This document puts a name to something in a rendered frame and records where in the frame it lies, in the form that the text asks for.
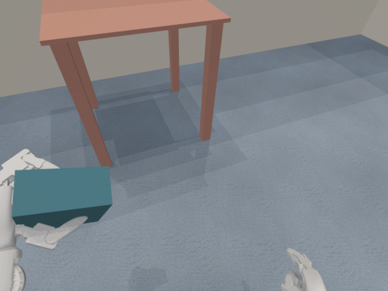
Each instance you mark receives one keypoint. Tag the sponge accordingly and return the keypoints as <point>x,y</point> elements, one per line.
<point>55,196</point>

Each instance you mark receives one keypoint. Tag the right robot hand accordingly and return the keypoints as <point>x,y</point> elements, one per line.
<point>309,280</point>

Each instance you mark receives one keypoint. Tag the robot left forearm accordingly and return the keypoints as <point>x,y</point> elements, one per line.
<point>12,276</point>

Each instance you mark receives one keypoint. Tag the table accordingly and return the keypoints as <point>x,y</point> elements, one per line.
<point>65,22</point>

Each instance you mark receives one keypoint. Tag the left robot hand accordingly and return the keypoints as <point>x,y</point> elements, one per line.
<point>41,235</point>

